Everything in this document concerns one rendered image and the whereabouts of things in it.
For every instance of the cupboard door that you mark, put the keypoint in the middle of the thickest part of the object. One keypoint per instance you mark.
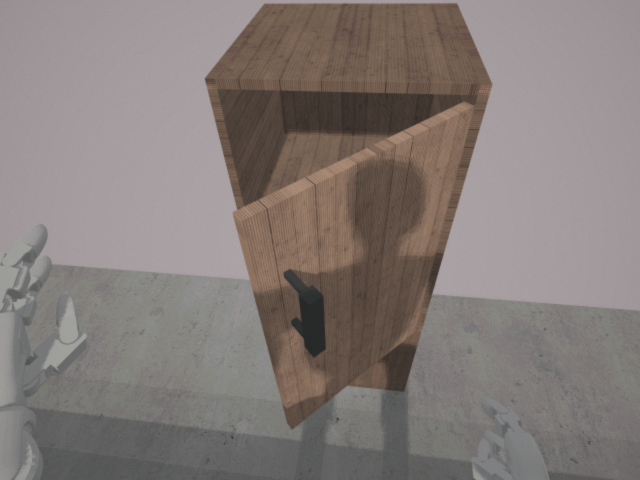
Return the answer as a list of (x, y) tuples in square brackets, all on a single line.
[(364, 232)]

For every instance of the right robot hand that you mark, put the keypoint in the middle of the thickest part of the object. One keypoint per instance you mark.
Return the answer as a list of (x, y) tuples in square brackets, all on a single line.
[(518, 453)]

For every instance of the robot left forearm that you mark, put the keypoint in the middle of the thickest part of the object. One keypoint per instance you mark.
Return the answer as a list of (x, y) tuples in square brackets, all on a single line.
[(20, 457)]

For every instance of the left robot hand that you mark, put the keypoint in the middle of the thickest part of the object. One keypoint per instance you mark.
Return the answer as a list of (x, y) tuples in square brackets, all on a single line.
[(21, 279)]

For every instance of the handle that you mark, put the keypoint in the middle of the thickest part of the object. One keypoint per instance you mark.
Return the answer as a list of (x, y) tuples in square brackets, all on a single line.
[(312, 327)]

